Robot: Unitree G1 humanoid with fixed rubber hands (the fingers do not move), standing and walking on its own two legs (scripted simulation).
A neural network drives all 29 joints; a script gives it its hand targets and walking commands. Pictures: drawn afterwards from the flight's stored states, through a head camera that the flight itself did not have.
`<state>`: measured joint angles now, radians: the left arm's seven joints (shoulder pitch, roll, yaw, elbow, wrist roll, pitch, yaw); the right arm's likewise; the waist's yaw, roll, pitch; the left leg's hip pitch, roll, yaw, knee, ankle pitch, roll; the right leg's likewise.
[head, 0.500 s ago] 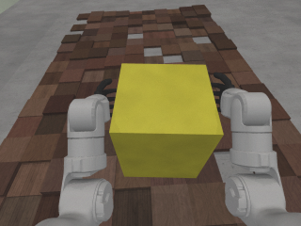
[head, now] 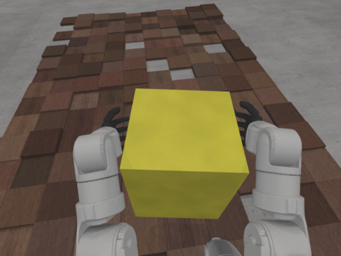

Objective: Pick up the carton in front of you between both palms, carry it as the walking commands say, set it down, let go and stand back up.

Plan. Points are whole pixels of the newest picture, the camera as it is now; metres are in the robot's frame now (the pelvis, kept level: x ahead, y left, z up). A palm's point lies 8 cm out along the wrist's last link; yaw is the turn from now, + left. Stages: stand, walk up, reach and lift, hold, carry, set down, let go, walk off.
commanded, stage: carry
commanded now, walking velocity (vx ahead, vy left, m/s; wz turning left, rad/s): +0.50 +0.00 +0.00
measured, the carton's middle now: (179, 158) +0.32 -0.01 +0.06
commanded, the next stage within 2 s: none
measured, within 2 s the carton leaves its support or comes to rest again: neither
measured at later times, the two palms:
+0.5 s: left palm (119, 73) +0.59 +0.14 +0.12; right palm (218, 63) +0.60 -0.16 +0.13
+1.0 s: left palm (123, 29) +0.93 +0.16 +0.11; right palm (195, 22) +0.94 -0.14 +0.11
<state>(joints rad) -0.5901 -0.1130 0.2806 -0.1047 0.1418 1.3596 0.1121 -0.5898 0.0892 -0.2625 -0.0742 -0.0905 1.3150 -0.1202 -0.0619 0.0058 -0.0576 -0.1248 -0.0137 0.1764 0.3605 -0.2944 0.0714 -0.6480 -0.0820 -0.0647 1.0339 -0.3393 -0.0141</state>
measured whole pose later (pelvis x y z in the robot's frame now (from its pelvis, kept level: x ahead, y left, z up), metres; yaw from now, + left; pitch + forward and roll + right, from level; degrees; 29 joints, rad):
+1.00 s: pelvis +0.68 +0.00 +0.01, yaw +2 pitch +1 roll +1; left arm -0.14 -0.13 0.09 -0.39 0.12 1.24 0.09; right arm -0.16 0.13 -0.09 -0.37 -0.11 1.21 -0.09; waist 0.00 -0.01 -0.09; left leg 0.10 0.04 0.20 0.36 -0.27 -0.14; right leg -0.46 -0.06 -0.21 0.45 0.02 -0.05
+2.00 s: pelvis +1.39 +0.04 -0.01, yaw +2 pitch +3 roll -1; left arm -0.53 -0.05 0.13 -0.02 0.08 1.18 0.13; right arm -0.53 0.01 -0.17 -0.04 -0.06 1.17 -0.11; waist 0.03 0.04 0.00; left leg -0.24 0.04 0.04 1.11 -0.42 0.02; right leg -0.53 -0.02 -0.22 0.65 -0.17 -0.12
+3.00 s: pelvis +2.05 +0.03 -0.02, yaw +3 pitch +6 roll +2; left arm -0.58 -0.03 0.20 0.10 0.05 1.17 0.12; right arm -0.62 0.04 -0.20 0.10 -0.11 1.19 -0.12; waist 0.08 -0.01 -0.02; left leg -0.75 0.01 0.04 1.33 -0.45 0.04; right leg -0.32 0.06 -0.03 0.57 -0.27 -0.13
